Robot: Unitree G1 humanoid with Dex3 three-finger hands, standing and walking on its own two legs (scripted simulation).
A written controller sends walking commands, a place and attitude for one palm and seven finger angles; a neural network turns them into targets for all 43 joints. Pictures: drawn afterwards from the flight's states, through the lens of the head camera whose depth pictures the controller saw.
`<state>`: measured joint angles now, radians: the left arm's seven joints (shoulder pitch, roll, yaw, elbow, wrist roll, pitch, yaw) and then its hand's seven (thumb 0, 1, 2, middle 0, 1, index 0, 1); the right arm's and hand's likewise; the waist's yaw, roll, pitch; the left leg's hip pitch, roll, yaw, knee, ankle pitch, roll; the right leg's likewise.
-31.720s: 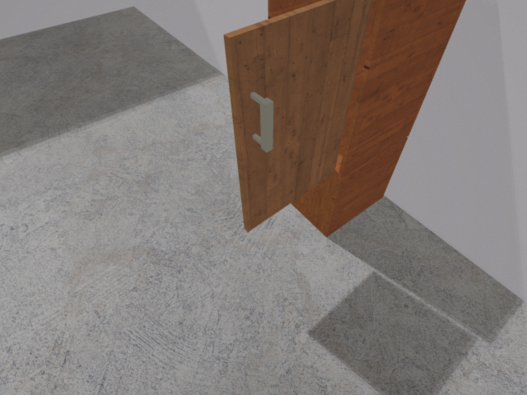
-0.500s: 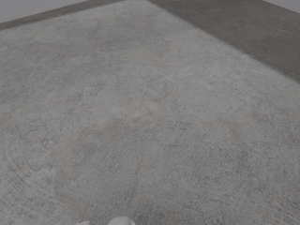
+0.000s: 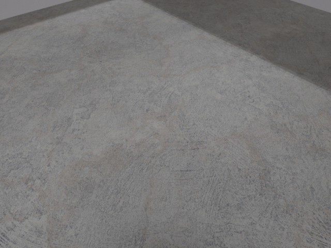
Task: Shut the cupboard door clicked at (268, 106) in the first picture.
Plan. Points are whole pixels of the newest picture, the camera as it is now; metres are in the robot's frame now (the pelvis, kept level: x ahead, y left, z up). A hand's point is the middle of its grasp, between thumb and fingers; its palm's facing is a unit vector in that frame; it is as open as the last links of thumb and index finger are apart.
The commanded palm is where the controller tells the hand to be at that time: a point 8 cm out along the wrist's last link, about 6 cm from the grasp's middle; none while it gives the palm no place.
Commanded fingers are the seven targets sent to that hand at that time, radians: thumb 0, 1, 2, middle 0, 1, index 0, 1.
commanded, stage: turn to face it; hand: left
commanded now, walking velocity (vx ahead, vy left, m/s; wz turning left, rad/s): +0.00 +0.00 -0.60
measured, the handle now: out of the picture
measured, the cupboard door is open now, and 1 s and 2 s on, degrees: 57 57 57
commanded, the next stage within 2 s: none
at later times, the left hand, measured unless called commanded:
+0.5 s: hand (101, 209) +0.23 +0.21 -0.14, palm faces -0.30 -0.93 -0.21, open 7.4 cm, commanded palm none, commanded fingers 0.00 0.90 0.90 -0.20 -0.30 -0.20 -0.30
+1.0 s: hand (127, 212) +0.23 +0.14 -0.16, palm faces -0.57 -0.80 -0.20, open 7.4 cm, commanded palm none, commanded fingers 0.00 0.90 0.90 -0.20 -0.30 -0.20 -0.30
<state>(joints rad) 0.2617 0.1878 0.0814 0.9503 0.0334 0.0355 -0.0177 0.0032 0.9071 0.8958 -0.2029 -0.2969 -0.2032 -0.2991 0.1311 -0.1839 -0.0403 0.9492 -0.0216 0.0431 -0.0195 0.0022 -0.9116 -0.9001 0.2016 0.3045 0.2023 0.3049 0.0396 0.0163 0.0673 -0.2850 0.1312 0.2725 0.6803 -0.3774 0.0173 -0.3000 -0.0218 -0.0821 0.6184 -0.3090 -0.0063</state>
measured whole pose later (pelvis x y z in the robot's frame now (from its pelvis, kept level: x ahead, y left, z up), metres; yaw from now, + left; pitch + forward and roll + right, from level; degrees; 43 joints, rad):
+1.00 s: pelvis +0.05 +0.03 +0.01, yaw -35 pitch +2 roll -1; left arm 0.17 0.22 0.06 0.88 0.03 0.06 -0.01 0.00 0.90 0.90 -0.21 -0.30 -0.21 -0.30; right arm 0.18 -0.24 -0.03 0.85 -0.01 0.04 -0.02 0.01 -0.91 -0.90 0.20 0.30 0.20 0.30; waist -0.01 -0.01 0.09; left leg -0.36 0.06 0.03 0.65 -0.33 -0.06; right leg -0.30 0.03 0.09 0.58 -0.31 0.03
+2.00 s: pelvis +0.08 -0.01 +0.01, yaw -68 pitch +2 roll +0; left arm 0.12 0.26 0.06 0.87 0.02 0.05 -0.04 0.00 0.91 0.90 -0.20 -0.30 -0.20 -0.30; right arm 0.26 -0.24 -0.03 0.90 -0.02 0.04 -0.01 0.01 -0.90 -0.90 0.20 0.30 0.20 0.30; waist -0.02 0.02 0.07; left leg -0.28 0.15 0.20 0.62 -0.34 -0.04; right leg -0.26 -0.02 -0.05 0.57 -0.32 0.00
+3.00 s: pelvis +0.07 -0.25 +0.01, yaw -78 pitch +1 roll -2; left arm 0.16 0.17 0.05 1.03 0.02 -0.03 0.01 -0.01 0.94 0.90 -0.21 -0.30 -0.21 -0.30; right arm 0.27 -0.18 -0.04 1.02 -0.02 0.00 -0.01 0.01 -0.91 -0.90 0.20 0.30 0.20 0.30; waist -0.04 0.02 0.06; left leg -0.44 0.10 0.09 0.90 -0.42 -0.02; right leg -0.23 0.00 -0.13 0.45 -0.24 -0.03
